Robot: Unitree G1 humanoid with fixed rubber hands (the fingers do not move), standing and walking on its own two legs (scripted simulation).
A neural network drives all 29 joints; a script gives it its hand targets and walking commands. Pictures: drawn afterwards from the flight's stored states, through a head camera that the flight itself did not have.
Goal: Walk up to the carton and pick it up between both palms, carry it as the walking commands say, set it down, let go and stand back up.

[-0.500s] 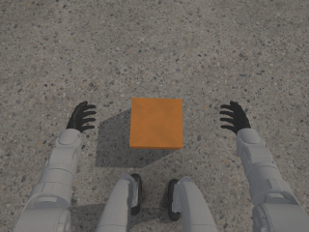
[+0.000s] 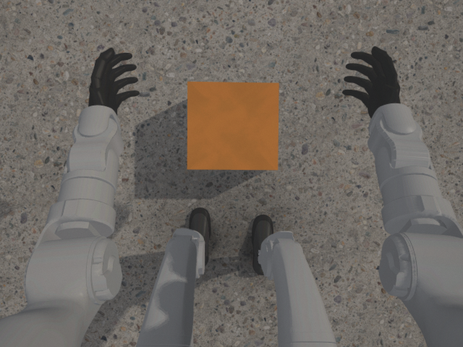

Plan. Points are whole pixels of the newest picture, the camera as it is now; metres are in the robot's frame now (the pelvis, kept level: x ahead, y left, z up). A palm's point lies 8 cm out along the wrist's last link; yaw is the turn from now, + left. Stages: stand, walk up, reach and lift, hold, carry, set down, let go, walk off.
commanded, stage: reach and lift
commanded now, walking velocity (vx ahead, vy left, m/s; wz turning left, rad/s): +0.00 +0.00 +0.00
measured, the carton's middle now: (232, 129) +0.48 +0.00 -0.59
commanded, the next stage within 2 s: none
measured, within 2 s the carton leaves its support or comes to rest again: neither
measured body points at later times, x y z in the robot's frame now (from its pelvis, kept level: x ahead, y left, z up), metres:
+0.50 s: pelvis -0.04 +0.01 -0.13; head +0.31 +0.01 +0.15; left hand +0.47 +0.22 -0.30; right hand +0.47 -0.22 -0.29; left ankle +0.08 +0.10 -0.63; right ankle +0.05 -0.11 -0.63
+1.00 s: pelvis -0.06 +0.00 -0.24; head +0.32 +0.01 +0.00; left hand +0.46 +0.21 -0.45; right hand +0.47 -0.23 -0.43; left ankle +0.08 +0.10 -0.63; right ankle +0.05 -0.11 -0.63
